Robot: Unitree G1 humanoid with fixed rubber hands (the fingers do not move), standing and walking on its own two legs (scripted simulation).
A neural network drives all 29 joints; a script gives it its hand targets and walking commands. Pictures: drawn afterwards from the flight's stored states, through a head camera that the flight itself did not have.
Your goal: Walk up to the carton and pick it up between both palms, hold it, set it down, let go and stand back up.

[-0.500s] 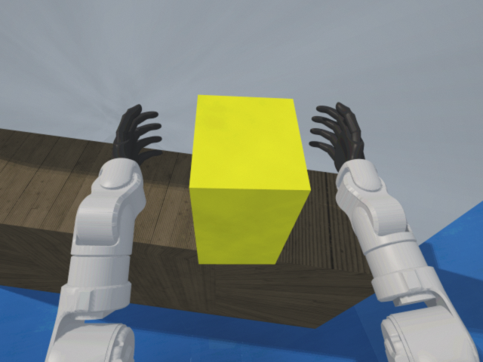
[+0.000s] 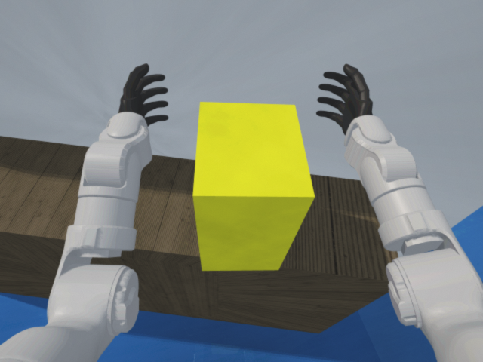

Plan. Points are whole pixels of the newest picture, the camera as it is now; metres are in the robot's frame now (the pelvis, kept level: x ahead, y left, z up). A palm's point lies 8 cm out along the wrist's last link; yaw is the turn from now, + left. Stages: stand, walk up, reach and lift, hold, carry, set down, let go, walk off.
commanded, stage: reach and lift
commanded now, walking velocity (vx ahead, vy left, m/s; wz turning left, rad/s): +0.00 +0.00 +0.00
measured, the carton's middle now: (243, 195) +0.39 +0.01 +0.00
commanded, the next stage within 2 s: none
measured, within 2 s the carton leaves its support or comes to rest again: neither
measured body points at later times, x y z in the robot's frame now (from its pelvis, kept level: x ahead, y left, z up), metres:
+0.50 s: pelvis +0.00 +0.01 +0.00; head +0.05 +0.02 +0.44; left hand +0.40 +0.17 +0.05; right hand +0.43 -0.13 +0.05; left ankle +0.00 +0.15 -0.75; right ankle +0.01 -0.11 -0.75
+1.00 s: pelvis -0.01 +0.01 -0.01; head +0.04 +0.01 +0.43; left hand +0.40 +0.14 +0.04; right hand +0.42 -0.12 +0.03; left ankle +0.00 +0.15 -0.75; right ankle +0.01 -0.11 -0.75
